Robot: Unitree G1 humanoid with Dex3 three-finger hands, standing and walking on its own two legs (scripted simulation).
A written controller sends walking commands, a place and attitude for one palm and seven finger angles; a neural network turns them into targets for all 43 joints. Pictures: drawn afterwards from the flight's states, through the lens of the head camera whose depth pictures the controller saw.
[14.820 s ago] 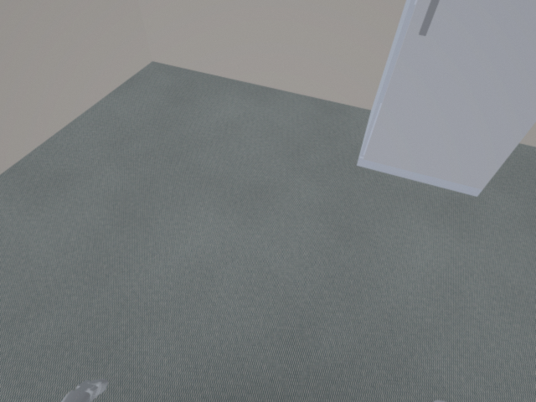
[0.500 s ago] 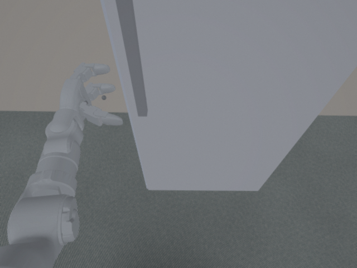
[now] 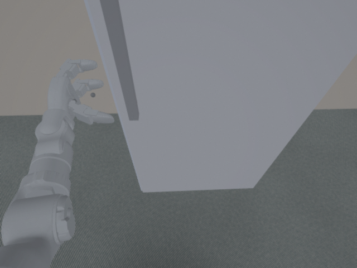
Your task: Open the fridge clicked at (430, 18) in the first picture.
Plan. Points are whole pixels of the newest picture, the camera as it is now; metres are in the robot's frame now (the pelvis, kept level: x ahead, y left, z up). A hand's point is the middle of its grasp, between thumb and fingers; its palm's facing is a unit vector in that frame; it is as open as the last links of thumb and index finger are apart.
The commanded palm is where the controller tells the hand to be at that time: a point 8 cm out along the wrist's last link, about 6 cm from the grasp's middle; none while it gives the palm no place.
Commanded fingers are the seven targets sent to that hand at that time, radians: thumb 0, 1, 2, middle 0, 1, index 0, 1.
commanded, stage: move the hooked fingers beside the handle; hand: left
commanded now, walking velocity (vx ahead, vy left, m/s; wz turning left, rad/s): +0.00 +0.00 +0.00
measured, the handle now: (117, 23) +0.52 +0.10 +0.26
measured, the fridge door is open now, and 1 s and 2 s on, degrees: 0 0 0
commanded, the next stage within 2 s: feel for the door with the fingertips in 0.76 s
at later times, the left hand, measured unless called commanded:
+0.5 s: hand (95, 98) +0.45 +0.17 +0.14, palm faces -0.01 -1.00 +0.02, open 14.0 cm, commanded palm +0.43 +0.22 +0.13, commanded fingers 0.00 -0.50 0.30 -0.30 -1.20 -0.30 -1.20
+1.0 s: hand (101, 98) +0.46 +0.16 +0.13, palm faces +0.00 -1.00 +0.02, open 14.0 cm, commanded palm +0.43 +0.20 +0.13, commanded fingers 0.00 -0.50 0.30 -0.30 -1.20 -0.30 -1.20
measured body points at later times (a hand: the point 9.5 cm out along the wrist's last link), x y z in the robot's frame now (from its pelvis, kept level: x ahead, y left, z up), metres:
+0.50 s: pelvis -0.02 +0.00 +0.00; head +0.03 +0.01 +0.44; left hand +0.44 +0.22 +0.14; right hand +0.05 -0.26 -0.12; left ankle +0.00 +0.11 -0.72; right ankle -0.04 -0.11 -0.72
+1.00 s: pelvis -0.02 +0.01 -0.01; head +0.04 +0.01 +0.44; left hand +0.45 +0.21 +0.13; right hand +0.01 -0.26 -0.12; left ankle +0.00 +0.11 -0.72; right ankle -0.04 -0.11 -0.72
